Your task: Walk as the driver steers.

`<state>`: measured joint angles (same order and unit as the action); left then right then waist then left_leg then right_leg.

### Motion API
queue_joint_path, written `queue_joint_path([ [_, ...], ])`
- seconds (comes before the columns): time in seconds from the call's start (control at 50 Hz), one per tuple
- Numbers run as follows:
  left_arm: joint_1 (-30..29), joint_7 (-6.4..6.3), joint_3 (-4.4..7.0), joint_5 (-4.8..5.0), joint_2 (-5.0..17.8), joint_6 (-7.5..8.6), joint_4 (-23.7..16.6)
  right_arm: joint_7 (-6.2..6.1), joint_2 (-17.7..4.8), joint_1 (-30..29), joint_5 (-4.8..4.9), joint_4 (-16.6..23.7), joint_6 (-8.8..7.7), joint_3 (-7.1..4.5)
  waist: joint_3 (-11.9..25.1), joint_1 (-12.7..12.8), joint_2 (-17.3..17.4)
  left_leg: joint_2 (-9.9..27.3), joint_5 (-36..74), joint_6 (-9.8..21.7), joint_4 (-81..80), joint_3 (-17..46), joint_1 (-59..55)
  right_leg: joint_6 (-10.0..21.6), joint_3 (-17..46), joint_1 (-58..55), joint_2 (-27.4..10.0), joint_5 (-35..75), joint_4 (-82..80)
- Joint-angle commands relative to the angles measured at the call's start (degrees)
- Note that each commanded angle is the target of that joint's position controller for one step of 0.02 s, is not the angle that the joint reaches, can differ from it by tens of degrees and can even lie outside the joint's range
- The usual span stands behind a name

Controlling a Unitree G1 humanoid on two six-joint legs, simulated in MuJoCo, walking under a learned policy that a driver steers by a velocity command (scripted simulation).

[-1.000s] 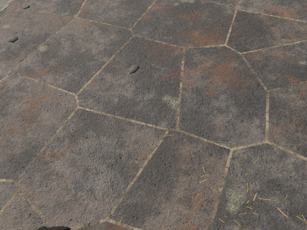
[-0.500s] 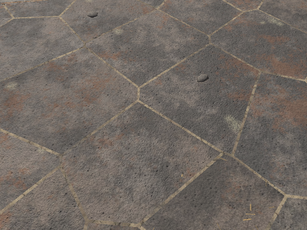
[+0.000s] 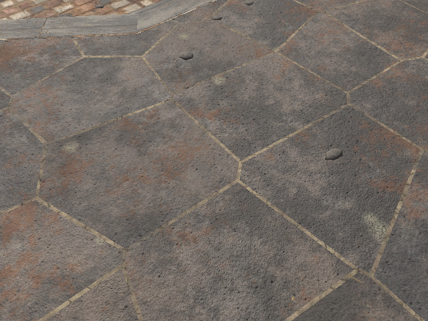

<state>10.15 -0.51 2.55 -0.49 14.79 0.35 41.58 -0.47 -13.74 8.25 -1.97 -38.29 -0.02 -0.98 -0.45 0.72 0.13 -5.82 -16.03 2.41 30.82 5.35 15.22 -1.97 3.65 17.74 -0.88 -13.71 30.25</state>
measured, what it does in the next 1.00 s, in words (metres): walks ahead, turning right: right foot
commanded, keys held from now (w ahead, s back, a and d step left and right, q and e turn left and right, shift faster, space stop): e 0.18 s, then w+e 0.42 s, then w+q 0.40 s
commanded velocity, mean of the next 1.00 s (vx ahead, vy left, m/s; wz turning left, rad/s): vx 0.30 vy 0.00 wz -0.24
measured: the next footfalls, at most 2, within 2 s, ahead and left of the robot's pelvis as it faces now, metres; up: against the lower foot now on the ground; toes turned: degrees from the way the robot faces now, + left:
right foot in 0.50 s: +0.10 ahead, -0.20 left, +0.00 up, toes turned -18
left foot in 1.02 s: +0.50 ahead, -0.13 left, +0.00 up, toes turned -14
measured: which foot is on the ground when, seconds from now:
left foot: down 0.00-0.50, up 0.52-1.00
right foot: down 0.00-0.20, up 0.22-0.48, down 0.50-1.00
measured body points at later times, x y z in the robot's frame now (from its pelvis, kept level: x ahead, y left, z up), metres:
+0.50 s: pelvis +0.06 -0.07 -0.01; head +0.08 -0.09 +0.44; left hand +0.33 +0.11 -0.07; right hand +0.03 -0.38 -0.12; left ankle +0.00 +0.09 -0.73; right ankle +0.07 -0.19 -0.73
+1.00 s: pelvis +0.29 -0.17 -0.02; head +0.33 -0.18 +0.43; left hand +0.39 +0.11 -0.13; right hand +0.44 -0.44 -0.10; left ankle +0.47 -0.12 -0.73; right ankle +0.07 -0.19 -0.73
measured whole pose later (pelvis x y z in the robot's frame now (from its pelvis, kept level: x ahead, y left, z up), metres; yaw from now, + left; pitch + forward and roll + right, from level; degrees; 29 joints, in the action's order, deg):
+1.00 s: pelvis +0.29 -0.17 -0.02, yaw -15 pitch +3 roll +0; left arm 21.8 -1.0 2.9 0.0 18.0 2.8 44.3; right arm 4.5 -15.2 3.7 1.1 -38.5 -4.8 -1.3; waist -1.3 3.7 1.1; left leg -1.0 -1.2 4.9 30.1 -2.7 32.6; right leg 2.9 -3.4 -8.2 2.8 -26.2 15.8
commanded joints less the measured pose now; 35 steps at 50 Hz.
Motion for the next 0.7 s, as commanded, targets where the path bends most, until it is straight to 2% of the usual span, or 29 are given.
queue_joint_path([
  [0.02, -4.95, 0.30, 2.62, 0.85, 9.62, 0.87, -6.00, -0.75, -9.71, 3.11, 0.04, 2.51, -0.92, -3.04, 3.93, -2.76, -8.54, 3.60, 2.39, -1.41, -0.91, -0.22, -2.05, 7.71, 10.59, -3.34, -7.06, 17.06, -5.30],
  [0.06, -4.57, 0.31, 2.68, 1.21, 9.66, 0.97, -6.54, -1.33, -8.76, 1.89, 0.60, 3.43, 0.13, -3.37, 3.66, -2.41, -8.72, 3.86, 4.75, -0.91, 0.52, -1.04, -2.12, 7.78, 12.49, -2.09, -6.70, 16.59, -4.64],
  [0.1, -3.63, 0.00, 3.04, 1.40, 9.96, 0.85, -7.15, -1.36, -7.83, 2.44, 0.84, 3.90, 0.61, -3.74, 4.55, -2.15, -7.94, 4.10, 5.51, -0.24, 1.17, -1.62, -2.52, 8.09, 13.57, -1.55, -6.14, 16.69, -3.03],
  [0.16, -3.73, -0.40, 3.23, 1.64, 9.31, -0.04, -8.85, -1.09, -7.35, 3.18, 1.08, 4.04, 0.65, -4.51, 5.34, -1.69, -3.58, 6.33, 8.83, 1.41, -0.62, -0.35, -4.47, 6.82, 12.20, 1.74, -3.08, 14.45, 1.52],
  [0.18, -3.73, -0.38, 3.19, 1.70, 8.90, -0.31, -9.41, -1.06, -7.91, 3.25, 1.07, 4.16, 0.69, -4.88, 5.02, -1.47, -0.63, 8.74, 11.26, 2.90, -2.50, 1.82, -5.44, 5.50, 10.02, 4.14, -1.14, 12.12, 4.48],
  [0.2, -3.08, -0.26, 2.99, 1.60, 8.06, -0.64, -9.51, -1.03, -8.62, 4.55, 0.93, 4.19, 0.63, -5.22, 5.45, -1.99, 3.21, 13.18, 9.15, 5.76, -5.83, 6.48, -8.28, 3.75, 6.44, 8.43, 1.70, 3.76, 8.55],
  [0.22, -2.43, 0.01, 2.77, 1.43, 7.05, -0.92, -9.83, -1.02, -9.92, 4.93, 1.10, 4.08, 0.42, -5.56, 4.69, -1.87, 9.01, 20.35, 6.34, 10.38, -9.94, 13.76, -10.50, 2.33, 1.29, 13.56, 4.02, -8.33, 14.51],
  [0.24, -4.27, 0.33, 2.91, 1.25, 7.83, -0.92, -10.88, -1.14, -10.39, 5.91, 1.24, 4.32, -0.22, -5.61, 3.55, -3.38, 10.61, 27.23, 3.99, 14.88, -13.07, 20.81, -11.36, 1.70, 0.12, 19.32, 1.63, -18.76, 25.32],
  [0.26, -5.91, 0.68, 3.35, 1.67, 8.80, -0.82, -11.74, -1.29, -10.52, 7.20, 1.36, 4.17, -1.02, -5.47, 1.59, -4.01, 6.29, 29.41, -0.41, 16.45, -14.66, 23.47, -11.73, 1.75, 1.67, 24.22, -0.75, -19.43, 32.17],
  [0.28, -6.63, 0.94, 3.25, 2.16, 8.28, -0.79, -11.98, -1.41, -10.60, 6.73, 1.84, 3.92, -1.66, -5.46, -0.45, -3.67, 3.39, 28.34, -5.77, 15.13, -15.65, 21.25, -12.07, 1.87, 2.65, 27.10, -2.38, -17.10, 32.78],
  [0.3, -7.48, 1.21, 2.77, 2.34, 7.28, -0.69, -12.15, -1.48, -10.82, 6.14, 2.39, 3.62, -2.04, -5.51, -2.32, -4.02, 3.49, 26.25, -8.63, 13.18, -16.92, 17.84, -13.05, 1.74, 2.51, 28.98, -3.42, -14.15, 30.34],
  [0.32, -8.43, 1.51, 2.34, 2.17, 6.56, -0.49, -12.36, -1.53, -11.20, 6.30, 2.46, 3.23, -2.17, -5.58, -2.76, -4.79, 4.20, 24.49, -7.18, 11.64, -17.60, 13.96, -13.54, 1.53, 1.14, 28.51, -3.82, -11.84, 28.04],
  [0.36, -8.93, 2.33, 1.61, 2.04, 5.35, 0.12, -12.83, -1.18, -11.95, 6.52, 2.19, 2.67, -2.23, -5.73, -1.91, -5.40, 5.36, 21.18, -1.60, 9.58, -18.12, 5.96, -11.41, 1.30, -2.60, 22.16, -3.51, -9.41, 22.45],
  [0.4, -8.73, 2.93, 1.14, 2.19, 4.71, 0.59, -13.01, -0.58, -13.10, 6.43, 2.56, 1.96, -2.51, -6.05, -1.11, -5.31, 6.17, 19.59, 1.20, 8.33, -17.71, 0.14, -8.49, 1.63, -5.58, 14.54, -2.52, -8.93, 15.46],
  [0.44, -6.65, 3.08, 1.47, 2.36, 5.85, 0.63, -12.58, 0.15, -14.51, 7.01, 3.24, 1.07, -2.62, -6.38, -0.18, -4.31, 6.61, 20.02, 0.93, 7.53, -15.96, -2.20, -6.82, 2.38, -8.13, 7.73, -0.61, -5.99, 9.29],
  [0.46, -3.98, 3.03, 1.79, 2.28, 6.25, 0.57, -11.76, 0.42, -14.83, 6.36, 3.70, 0.72, -2.61, -6.40, 0.43, -2.40, 6.19, 19.98, 1.91, 6.57, -13.20, -3.91, -5.07, 3.20, -9.73, 2.61, 0.84, -2.95, 4.93],
  [0.48, 0.44, 2.77, 2.62, 2.09, 7.51, 0.41, -10.22, 0.53, -14.30, 6.30, 3.81, 0.49, -2.80, -6.15, 2.05, -0.09, 5.34, 19.02, 7.23, 5.19, -7.69, -6.45, -1.88, 4.31, -11.40, -5.29, 3.32, -1.50, 2.35],
  [0.5, 7.40, 2.25, 4.29, 2.32, 10.45, 0.21, -8.44, 0.57, -12.02, 7.03, 3.33, 0.27, -3.24, -5.33, 5.45, 3.19, 2.71, 16.62, 13.01, 2.73, 3.49, -10.78, 2.65, 6.35, -9.83, -15.89, 4.34, -1.59, 1.08],
  [0.52, 16.53, 1.30, 6.05, 2.40, 16.07, 0.12, -7.64, 0.49, -8.19, 5.23, 1.44, 2.59, -3.78, -3.96, 8.29, 6.83, -9.08, 11.96, -0.01, -2.30, 25.92, -15.37, 16.94, 11.75, 10.42, -27.82, -7.75, -3.58, -4.34],
  [0.54, 16.97, 1.63, 6.07, 1.76, 20.87, 1.45, -9.43, 0.38, -5.74, 2.73, 1.32, 7.06, -5.42, -3.00, 12.04, 5.58, -17.95, 3.11, -19.18, -4.44, 40.01, -5.61, 35.48, 23.01, 44.21, -34.05, -19.43, -16.35, -15.78],
  [0.56, 15.36, 1.99, 4.68, 1.60, 15.42, 2.58, -9.42, 0.90, -10.95, -0.17, 3.70, 6.76, -6.49, -4.15, 8.41, 6.91, -8.71, 7.11, -15.21, -3.48, 45.21, -0.05, 40.64, 23.26, 41.71, -32.21, -20.25, -21.21, -18.13],
  [0.58, 12.88, 2.00, 3.65, 1.37, 12.71, 3.12, -9.24, 1.32, -11.98, -0.25, 4.20, 6.52, -7.07, -4.31, 3.68, 4.77, -7.69, 9.10, -9.14, -2.06, 42.88, -0.43, 40.58, 21.45, 35.08, -26.93, -18.45, -18.65, -17.78],
  [0.6, 9.84, 1.96, 3.03, 1.29, 10.93, 3.28, -9.78, 1.17, -11.58, 0.98, 2.90, 5.11, -7.19, -4.25, 0.90, 2.53, -3.65, 11.11, -4.35, -1.97, 39.19, -0.63, 37.11, 19.34, 28.70, -21.09, -15.59, -12.33, -17.05],
  [0.62, 6.39, 1.78, 2.42, 0.95, 9.47, 3.22, -9.92, 1.14, -11.48, 2.38, 1.57, 3.81, -7.00, -4.37, -0.48, 0.44, -3.64, 12.49, -0.45, -2.43, 34.46, -0.96, 33.19, 17.63, 22.49, -16.26, -13.12, -5.00, -17.28],
  [0.64, 4.32, 1.47, 1.86, 0.24, 8.60, 3.33, -10.19, 1.46, -11.16, 3.80, 1.38, 2.56, -6.46, -4.41, -0.52, -0.94, -5.22, 12.98, 2.72, -3.02, 32.65, -1.74, 29.26, 16.44, 18.02, -12.88, -11.17, 1.04, -18.33],
  [0.66, 3.78, 1.21, 1.82, -0.10, 8.75, 3.63, -9.71, 1.68, -10.35, 4.79, 1.36, 1.38, -5.95, -4.17, 0.07, -1.37, -5.83, 12.45, 5.59, -3.88, 31.86, -3.15, 27.39, 16.25, 14.71, -11.55, -10.30, 7.82, -18.90],
  [0.7, 5.26, 0.80, 1.78, 0.06, 9.18, 4.18, -7.96, 1.68, -8.91, 3.84, 1.62, 0.49, -5.14, -3.54, 0.19, -0.90, -4.49, 12.43, 10.69, -4.98, 27.88, -4.09, 26.69, 15.44, 8.99, -11.15, -9.34, 16.68, -19.44],
])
